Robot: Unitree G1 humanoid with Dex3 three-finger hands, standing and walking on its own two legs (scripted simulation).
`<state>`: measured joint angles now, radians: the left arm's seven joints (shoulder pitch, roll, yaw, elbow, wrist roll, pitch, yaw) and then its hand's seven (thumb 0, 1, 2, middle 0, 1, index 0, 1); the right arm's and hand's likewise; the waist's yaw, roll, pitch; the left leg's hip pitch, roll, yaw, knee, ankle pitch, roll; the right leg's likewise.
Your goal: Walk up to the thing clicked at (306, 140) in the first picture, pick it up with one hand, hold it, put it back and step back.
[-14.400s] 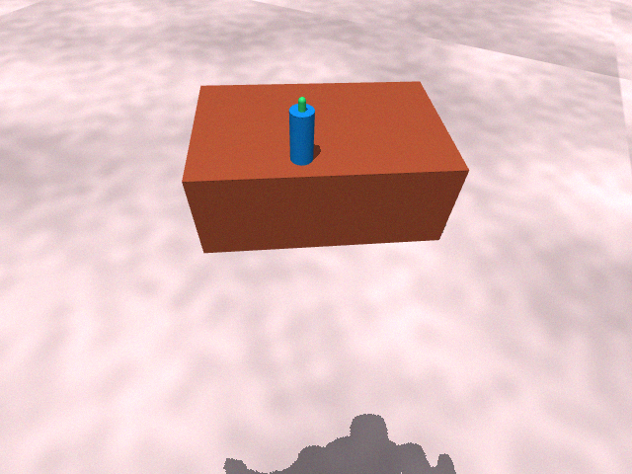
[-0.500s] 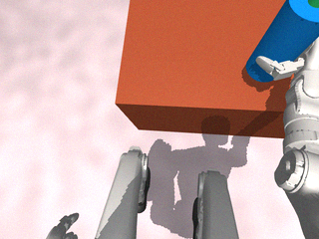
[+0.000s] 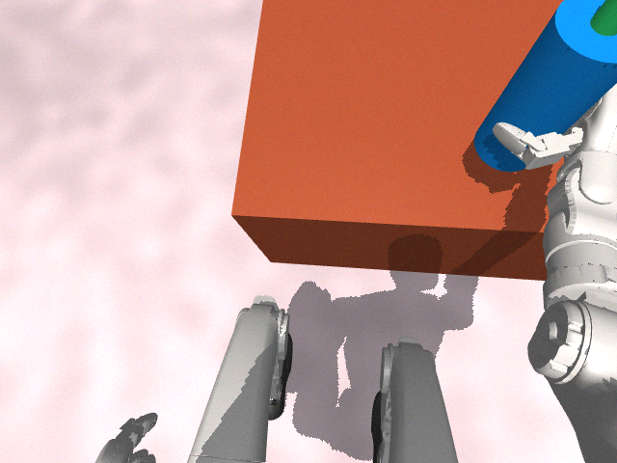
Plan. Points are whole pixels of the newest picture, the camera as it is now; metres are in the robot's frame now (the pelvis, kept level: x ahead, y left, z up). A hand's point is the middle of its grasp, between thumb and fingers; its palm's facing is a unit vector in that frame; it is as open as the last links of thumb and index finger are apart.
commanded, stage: lift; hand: right
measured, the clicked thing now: (556, 83) +0.54 -0.18 +0.05
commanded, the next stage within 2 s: hold in 1.60 s
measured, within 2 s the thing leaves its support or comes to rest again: neither
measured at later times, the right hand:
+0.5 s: hand (581, 103) +0.48 -0.17 +0.11, palm faces +0.21 +0.98 -0.04, open 11.4 cm
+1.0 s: hand out of the picture +0.42 -0.16 +0.18, palm faces +0.20 +0.98 -0.03, open 11.4 cm
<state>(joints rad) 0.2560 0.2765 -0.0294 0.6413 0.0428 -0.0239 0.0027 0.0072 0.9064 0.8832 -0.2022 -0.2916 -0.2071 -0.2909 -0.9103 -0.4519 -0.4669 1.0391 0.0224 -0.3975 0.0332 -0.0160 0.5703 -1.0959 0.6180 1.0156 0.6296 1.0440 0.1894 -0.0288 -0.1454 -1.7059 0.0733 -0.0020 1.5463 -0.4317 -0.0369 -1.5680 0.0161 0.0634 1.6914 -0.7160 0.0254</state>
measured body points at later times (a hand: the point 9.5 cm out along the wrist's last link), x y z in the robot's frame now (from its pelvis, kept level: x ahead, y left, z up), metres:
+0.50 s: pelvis +0.02 +0.01 +0.08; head +0.16 +0.00 +0.50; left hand +0.10 +0.27 -0.05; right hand +0.47 -0.23 +0.11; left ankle +0.12 +0.15 -0.52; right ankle +0.02 -0.13 -0.52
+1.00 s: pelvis +0.04 +0.02 +0.14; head +0.13 +0.01 +0.59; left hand +0.14 +0.28 +0.03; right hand +0.41 -0.21 +0.18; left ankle +0.12 +0.15 -0.52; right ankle +0.02 -0.13 -0.52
